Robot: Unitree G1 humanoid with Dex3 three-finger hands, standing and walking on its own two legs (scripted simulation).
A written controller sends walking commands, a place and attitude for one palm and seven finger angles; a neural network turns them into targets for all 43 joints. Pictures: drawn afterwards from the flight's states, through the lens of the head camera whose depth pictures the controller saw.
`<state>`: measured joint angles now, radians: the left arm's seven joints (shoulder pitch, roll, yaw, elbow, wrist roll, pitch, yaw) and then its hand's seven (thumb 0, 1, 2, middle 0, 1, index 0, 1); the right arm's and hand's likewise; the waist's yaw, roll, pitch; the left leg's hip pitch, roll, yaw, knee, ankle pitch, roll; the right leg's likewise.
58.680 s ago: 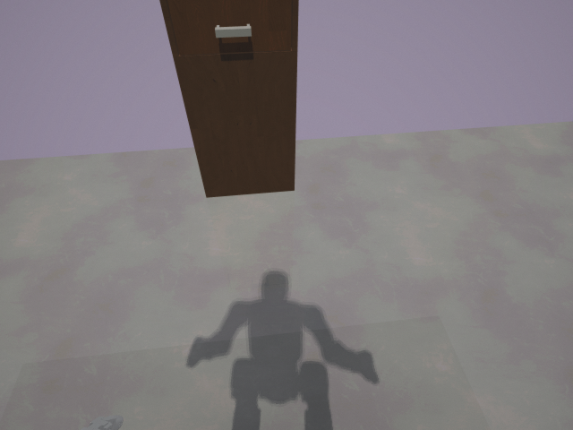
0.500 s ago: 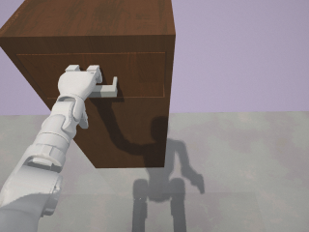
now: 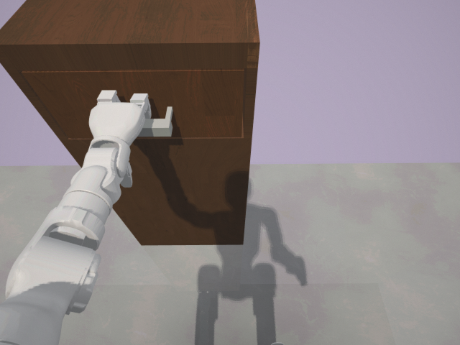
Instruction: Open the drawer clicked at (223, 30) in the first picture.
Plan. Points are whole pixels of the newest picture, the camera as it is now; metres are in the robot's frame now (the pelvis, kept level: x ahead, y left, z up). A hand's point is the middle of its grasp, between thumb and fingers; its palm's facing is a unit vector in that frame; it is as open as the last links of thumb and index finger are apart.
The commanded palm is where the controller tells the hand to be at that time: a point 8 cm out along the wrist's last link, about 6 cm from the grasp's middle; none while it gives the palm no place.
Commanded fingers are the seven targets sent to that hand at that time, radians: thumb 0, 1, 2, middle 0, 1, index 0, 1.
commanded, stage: lower the fingers behind the handle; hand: left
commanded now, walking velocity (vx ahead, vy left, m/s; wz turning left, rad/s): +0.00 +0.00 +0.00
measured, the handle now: (142, 119) +0.53 +0.18 +0.06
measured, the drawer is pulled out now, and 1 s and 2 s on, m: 0.00 0.00 0.00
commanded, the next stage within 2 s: lift the fingers back up to retry in 0.38 s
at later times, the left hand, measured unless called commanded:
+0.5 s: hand (126, 137) +0.48 +0.20 +0.07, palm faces -0.01 +0.05 -1.00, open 13.9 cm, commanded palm +0.46 +0.19 +0.10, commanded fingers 0.00 -0.50 0.30 -0.30 -1.20 -0.30 -1.20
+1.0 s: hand (128, 123) +0.49 +0.19 +0.10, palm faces +0.04 -0.02 -1.00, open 13.8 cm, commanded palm +0.45 +0.20 +0.17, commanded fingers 0.00 -0.50 0.30 -0.30 -1.20 -0.30 -1.20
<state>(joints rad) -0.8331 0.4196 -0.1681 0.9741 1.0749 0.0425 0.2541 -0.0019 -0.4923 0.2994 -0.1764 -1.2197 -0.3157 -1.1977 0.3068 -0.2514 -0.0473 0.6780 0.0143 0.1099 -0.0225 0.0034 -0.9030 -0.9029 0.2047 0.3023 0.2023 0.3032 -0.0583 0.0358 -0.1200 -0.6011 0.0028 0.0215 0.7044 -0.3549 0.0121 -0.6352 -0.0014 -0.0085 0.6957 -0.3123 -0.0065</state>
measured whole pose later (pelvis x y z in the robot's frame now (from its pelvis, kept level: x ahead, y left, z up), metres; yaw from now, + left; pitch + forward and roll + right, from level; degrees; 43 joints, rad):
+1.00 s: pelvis +0.01 +0.01 +0.01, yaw -1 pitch +13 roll +0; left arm -0.79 0.42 -0.11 0.85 1.05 0.01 0.20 0.00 -0.49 0.30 -0.34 -1.21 -0.32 -1.20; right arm 0.32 -0.25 -0.05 0.68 0.02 0.09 -0.02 0.00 -0.90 -0.90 0.20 0.30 0.20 0.30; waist -0.06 0.06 -0.12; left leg -0.54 0.00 0.04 0.66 -0.36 0.03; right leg -0.57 0.00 0.01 0.64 -0.30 0.01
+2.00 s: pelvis +0.00 +0.00 +0.02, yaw -1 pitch +9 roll +0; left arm -0.72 0.44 -0.10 0.75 1.04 -0.04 0.17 0.00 -0.49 0.30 -0.32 -1.20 -0.32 -1.20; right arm 0.24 -0.25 -0.04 0.69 0.03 0.11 -0.04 0.01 -0.90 -0.90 0.20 0.30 0.20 0.30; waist -0.04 0.05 -0.08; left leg -0.41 0.00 0.04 0.56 -0.31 0.01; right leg -0.46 0.00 0.01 0.58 -0.27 -0.01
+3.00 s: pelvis +0.00 +0.00 +0.01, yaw +0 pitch +9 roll +0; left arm -0.80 0.42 -0.17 0.75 1.02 -0.09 0.18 0.00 -0.49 0.30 -0.32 -1.20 -0.32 -1.20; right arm 0.19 -0.28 -0.04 0.68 0.03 0.07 -0.05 0.00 -0.90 -0.90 0.20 0.30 0.20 0.30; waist -0.04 0.03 -0.07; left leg -0.43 -0.01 0.02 0.58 -0.30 0.01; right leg -0.47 -0.01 -0.01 0.58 -0.27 -0.01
